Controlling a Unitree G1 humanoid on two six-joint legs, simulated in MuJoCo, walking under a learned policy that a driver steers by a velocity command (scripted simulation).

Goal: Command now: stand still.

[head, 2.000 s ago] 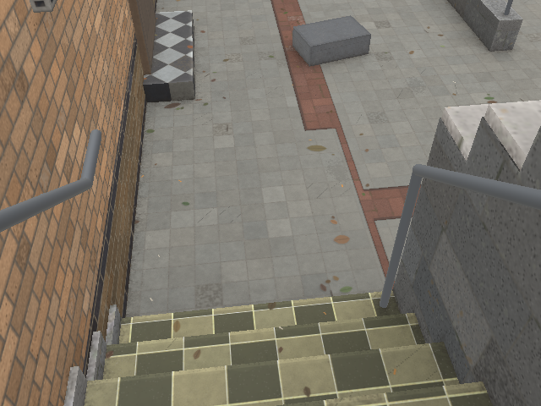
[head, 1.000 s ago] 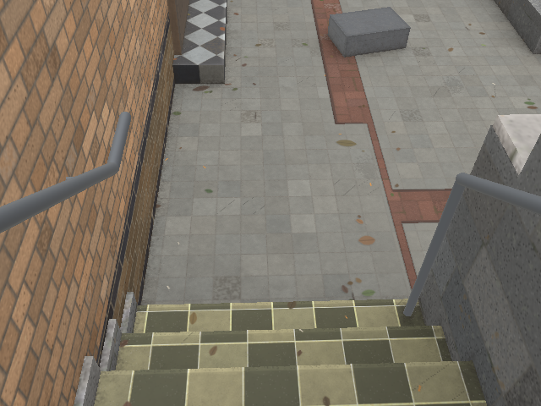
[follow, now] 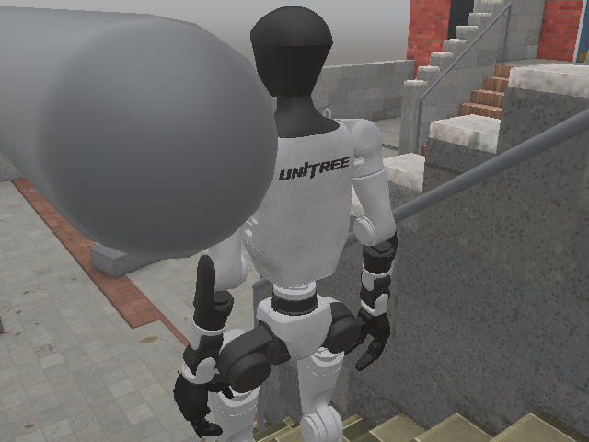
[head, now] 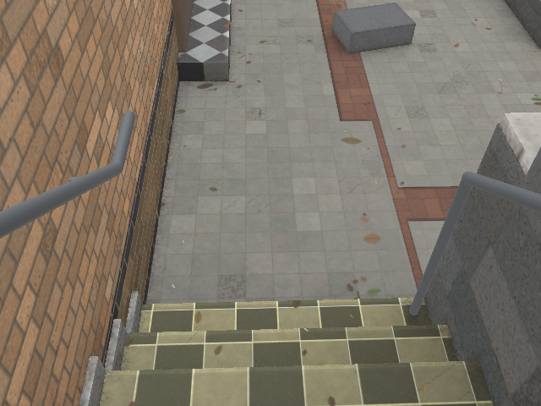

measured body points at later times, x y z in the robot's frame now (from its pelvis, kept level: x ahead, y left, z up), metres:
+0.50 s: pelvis +0.06 -0.01 -0.03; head +0.05 -0.01 +0.42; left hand +0.03 +0.24 -0.19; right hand +0.05 -0.26 -0.19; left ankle -0.01 +0.10 -0.74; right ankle -0.02 -0.12 -0.75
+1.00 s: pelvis +0.26 +0.08 -0.25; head +0.25 +0.10 +0.20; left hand +0.29 +0.33 -0.41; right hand +0.16 -0.15 -0.39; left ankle +0.22 +0.14 -0.94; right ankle +0.29 -0.09 -0.83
